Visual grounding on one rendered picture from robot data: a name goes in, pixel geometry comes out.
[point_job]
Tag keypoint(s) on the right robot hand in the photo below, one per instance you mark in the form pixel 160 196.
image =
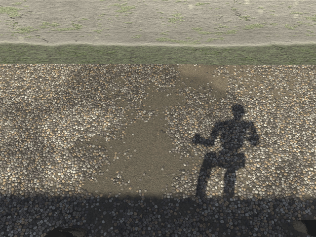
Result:
pixel 307 226

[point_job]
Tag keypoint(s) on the left robot hand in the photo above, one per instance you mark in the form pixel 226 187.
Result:
pixel 66 232

